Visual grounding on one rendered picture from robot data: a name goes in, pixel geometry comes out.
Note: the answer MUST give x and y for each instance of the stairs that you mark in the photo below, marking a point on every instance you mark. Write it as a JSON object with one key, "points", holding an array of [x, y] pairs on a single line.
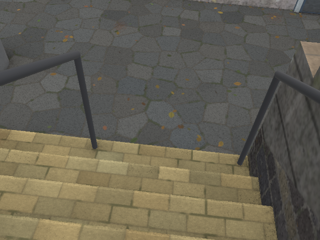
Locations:
{"points": [[57, 187]]}

